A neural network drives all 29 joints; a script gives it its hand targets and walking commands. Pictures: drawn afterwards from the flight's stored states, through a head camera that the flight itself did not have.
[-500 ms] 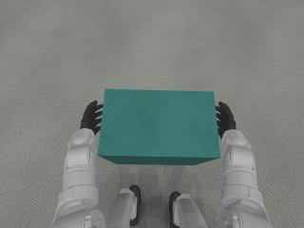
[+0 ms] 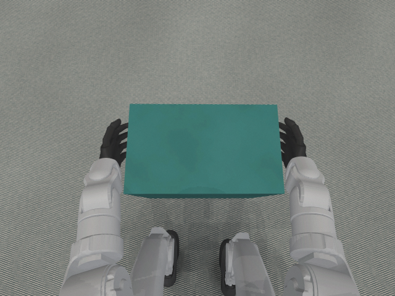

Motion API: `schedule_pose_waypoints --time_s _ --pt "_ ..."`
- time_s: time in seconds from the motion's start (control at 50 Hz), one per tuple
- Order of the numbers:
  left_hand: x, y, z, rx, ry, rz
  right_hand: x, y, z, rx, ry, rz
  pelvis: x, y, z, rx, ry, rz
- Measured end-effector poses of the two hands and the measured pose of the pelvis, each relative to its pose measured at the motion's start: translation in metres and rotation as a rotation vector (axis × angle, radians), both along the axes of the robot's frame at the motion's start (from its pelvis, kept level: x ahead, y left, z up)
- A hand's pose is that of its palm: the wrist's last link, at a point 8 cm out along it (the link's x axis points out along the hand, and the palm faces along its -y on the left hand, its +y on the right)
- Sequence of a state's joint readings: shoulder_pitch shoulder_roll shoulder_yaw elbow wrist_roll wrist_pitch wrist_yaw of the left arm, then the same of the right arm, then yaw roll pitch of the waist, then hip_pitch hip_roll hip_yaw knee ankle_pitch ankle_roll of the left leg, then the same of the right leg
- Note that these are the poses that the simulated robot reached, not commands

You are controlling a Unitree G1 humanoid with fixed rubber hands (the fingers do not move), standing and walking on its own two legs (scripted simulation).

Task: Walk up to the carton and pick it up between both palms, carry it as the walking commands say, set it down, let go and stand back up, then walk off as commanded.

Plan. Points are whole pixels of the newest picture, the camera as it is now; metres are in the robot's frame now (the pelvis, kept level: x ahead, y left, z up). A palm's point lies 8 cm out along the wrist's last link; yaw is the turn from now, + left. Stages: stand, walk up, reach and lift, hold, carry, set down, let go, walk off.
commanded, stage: set down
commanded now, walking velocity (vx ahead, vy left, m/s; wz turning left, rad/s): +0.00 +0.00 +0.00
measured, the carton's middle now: (202, 160) +0.41 +0.01 -0.15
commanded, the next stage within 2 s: none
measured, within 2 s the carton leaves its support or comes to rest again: neither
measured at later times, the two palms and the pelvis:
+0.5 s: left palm (127, 145) +0.44 +0.19 -0.15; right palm (282, 151) +0.44 -0.19 -0.15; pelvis -0.01 +0.01 -0.07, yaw -5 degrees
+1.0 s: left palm (137, 153) +0.44 +0.18 -0.24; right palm (271, 156) +0.45 -0.19 -0.24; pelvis -0.04 +0.01 -0.15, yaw -3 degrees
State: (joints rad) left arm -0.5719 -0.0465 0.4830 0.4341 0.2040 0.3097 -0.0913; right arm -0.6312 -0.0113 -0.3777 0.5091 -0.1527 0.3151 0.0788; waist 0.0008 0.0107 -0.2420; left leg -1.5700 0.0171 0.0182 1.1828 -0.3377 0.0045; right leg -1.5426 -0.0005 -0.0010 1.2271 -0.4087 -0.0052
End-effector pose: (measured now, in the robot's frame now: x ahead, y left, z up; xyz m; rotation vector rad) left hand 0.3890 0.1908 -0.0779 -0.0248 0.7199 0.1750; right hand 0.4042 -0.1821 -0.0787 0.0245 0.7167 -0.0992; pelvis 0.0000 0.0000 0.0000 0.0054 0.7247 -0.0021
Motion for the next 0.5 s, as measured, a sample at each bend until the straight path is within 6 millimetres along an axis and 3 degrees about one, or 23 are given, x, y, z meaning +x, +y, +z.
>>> schedule_pose_waypoints --time_s 0.26,0.5 --pt "0.021 -0.004 -0.031 -0.011 -0.009 -0.025 0.007 -0.005 -0.033 0.003 -0.010 -0.040 -0.024 -0.001 -0.045 -0.005 0.008 -0.037" --pt "0.051 -0.006 -0.075 0.006 0.019 -0.053 0.032 -0.005 -0.076 -0.012 0.011 -0.047 -0.012 0.009 -0.070 -0.006 0.086 -0.075"
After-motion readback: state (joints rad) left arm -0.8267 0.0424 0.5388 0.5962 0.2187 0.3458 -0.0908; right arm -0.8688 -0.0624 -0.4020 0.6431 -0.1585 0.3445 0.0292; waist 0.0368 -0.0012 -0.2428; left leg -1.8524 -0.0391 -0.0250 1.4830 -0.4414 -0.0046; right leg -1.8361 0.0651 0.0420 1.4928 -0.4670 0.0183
